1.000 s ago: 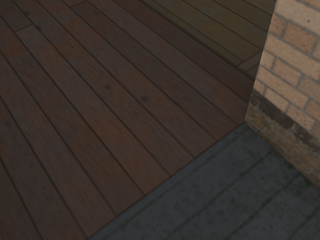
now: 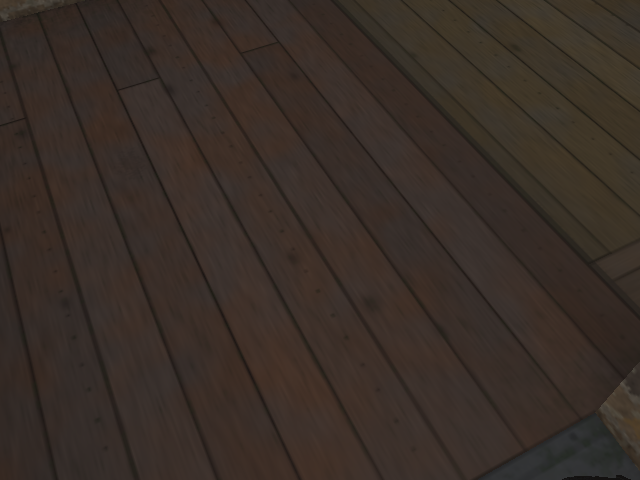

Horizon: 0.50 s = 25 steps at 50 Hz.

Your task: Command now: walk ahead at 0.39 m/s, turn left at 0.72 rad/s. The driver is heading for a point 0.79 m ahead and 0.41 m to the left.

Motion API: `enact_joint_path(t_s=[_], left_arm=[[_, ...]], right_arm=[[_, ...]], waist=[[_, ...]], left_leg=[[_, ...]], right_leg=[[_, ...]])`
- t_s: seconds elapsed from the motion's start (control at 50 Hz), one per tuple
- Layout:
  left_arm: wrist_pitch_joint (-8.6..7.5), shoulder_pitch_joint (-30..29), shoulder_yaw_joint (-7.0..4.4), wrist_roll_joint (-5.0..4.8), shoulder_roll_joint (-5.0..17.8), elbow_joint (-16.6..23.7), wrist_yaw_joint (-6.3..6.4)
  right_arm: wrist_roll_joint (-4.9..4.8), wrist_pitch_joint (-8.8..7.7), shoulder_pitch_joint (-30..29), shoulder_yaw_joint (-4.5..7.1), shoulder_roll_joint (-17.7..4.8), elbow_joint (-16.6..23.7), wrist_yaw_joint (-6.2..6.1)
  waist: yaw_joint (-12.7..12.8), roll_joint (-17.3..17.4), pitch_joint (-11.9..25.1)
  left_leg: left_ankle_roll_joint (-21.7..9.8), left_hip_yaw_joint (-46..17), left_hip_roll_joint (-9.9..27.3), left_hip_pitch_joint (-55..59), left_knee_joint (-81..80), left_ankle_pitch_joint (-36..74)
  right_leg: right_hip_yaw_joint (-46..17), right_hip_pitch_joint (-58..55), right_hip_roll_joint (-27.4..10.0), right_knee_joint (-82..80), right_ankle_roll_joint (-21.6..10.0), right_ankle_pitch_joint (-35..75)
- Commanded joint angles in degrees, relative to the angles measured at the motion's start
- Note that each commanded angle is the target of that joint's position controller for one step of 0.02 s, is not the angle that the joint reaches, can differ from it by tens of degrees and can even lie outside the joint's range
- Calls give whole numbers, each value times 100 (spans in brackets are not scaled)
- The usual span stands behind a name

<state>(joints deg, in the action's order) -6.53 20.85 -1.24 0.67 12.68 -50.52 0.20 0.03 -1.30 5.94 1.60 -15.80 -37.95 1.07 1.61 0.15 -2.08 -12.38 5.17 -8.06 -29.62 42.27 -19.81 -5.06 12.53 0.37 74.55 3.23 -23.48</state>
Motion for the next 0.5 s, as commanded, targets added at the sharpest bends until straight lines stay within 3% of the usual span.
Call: enact_joint_path(t_s=[0.02, 0.06, 0.1, 0.14, 0.16, 0.2, 0.26, 0.3, 0.32, 0.34, 0.36, 0.38, 0.4, 0.42, 0.44, 0.46, 0.48, 0.5], left_arm=[[-192, -639, -263, -68, 1087, 1123, 125], [15, -596, -319, -10, 1026, 1278, 114], [100, -1030, -220, 48, 593, 1546, 92], [188, -1506, -154, 75, 406, 1803, 114], [224, -1728, -165, 39, 445, 1931, 158], [311, -2299, -163, -26, 472, 2081, 182], [285, -2969, -190, -50, 677, 2209, 74], [198, -2936, -265, -44, 898, 2133, 34], [145, -2638, -323, -29, 1017, 2017, 37], [106, -2056, -380, -10, 1115, 1851, 62], [108, -1168, -402, 2, 1111, 1635, 103], [225, -1226, -336, 30, 1056, 1721, 210], [308, -1494, -327, 153, 976, 1842, 270], [340, -2023, -260, 111, 574, 2099, 346], [401, -2174, -179, 70, 336, 2140, 381], [487, -2218, -187, 31, 457, 2139, 392], [530, -2309, -222, 4, 610, 2092, 390], [519, -2219, -252, 72, 666, 1991, 403]], right_arm=[[-86, -276, 402, 349, -910, 365, 3], [-157, -299, 352, 342, -742, 386, -8], [-174, -229, 578, 281, -539, 243, -174], [-156, -77, 881, 383, -823, 174, -324], [-232, 30, 935, 458, -1010, 169, -394], [-297, 255, 1035, 516, -1166, 230, -518], [-220, 433, 1329, 569, -1148, 324, -644], [-188, 445, 1160, 579, -1007, 469, -680], [-167, 443, 856, 585, -1000, 626, -678], [-139, 425, 545, 573, -1005, 799, -631], [-137, 418, 425, 491, -838, 909, -524], [-47, 427, 1074, 317, -183, 902, -435], [-157, 375, 1998, 399, -784, 833, -280], [-167, 394, 1699, 528, -1290, 688, -196], [-161, 437, 1292, 568, -1422, 683, -183], [-109, 479, 1201, 536, -1302, 708, -217], [-118, 501, 1229, 470, -1126, 783, -225], [-148, 531, 1165, 372, -922, 779, -227]], waist=[[-49, -764, 651], [212, -372, 232], [211, -188, 162], [79, -21, 451], [39, 41, 565], [-158, 273, 868], [-378, 637, 920], [-311, 745, 835], [-151, 774, 917], [87, 861, 1209], [456, 355, 1860], [-41, -889, 2248], [-473, -1961, 2724], [-340, -1512, 1903], [-238, -846, 1238], [-322, -408, 1071], [-427, -343, 777], [-397, -316, 598]], left_leg=[[-691, -3571, 1858, 2871, -2585, 3342], [-272, -2620, 1211, 1845, -2650, 3859], [65, -1987, 710, 1276, -2472, 4834], [359, -1975, 522, 1229, -2190, 5616], [586, -2120, 469, 1226, -2087, 5710], [1061, -2434, 388, 1471, -1907, 5050], [1294, -3087, 547, 2208, -1620, 4453], [1334, -3400, 590, 2353, -1357, 4416], [1371, -3419, 534, 2191, -1060, 4663], [1436, -3410, 414, 1934, -490, 4897], [1579, -3007, 109, 1517, 797, 3309], [1562, -2365, -608, -63, 1783, -1826], [1537, -2121, -78, -185, 3019, -2141], [1697, -1685, 256, -341, 3513, -1545], [1809, -1472, 393, -514, 3796, -1026], [1816, -1311, 505, -494, 3820, -770], [1793, -1182, 676, -449, 3524, -638], [1749, -1020, 782, -230, 3206, -479]], right_leg=[[-412, 2914, -275, 1191, -52, 185], [-298, 2319, -407, 440, -31, 413], [130, 2115, -156, -579, 104, 748], [288, 2021, 197, -1363, 195, 1126], [290, 1941, 388, -1806, 231, 1228], [224, 1821, 674, -2846, 265, 1626], [-99, 2084, 753, -3646, 135, 1986], [-308, 1777, 726, -4168, 34, 1980], [-343, 1216, 678, -4479, -62, 2020], [-393, 269, 484, -4818, -217, 2266], [-759, -1261, -213, -5322, -616, 3202], [-2417, -2902, -1667, -4966, -1432, 4515], [-3864, -2534, -2773, -5277, -2268, 3571], [-3342, -1664, -2325, -5364, -2271, 3112], [-2338, -1045, -1773, -5346, -1927, 2758], [-1883, -684, -1471, -5425, -1653, 2349], [-1457, -204, -1332, -5529, -1566, 2332], [-1003, 226, -1164, -5658, -1505, 2585]])
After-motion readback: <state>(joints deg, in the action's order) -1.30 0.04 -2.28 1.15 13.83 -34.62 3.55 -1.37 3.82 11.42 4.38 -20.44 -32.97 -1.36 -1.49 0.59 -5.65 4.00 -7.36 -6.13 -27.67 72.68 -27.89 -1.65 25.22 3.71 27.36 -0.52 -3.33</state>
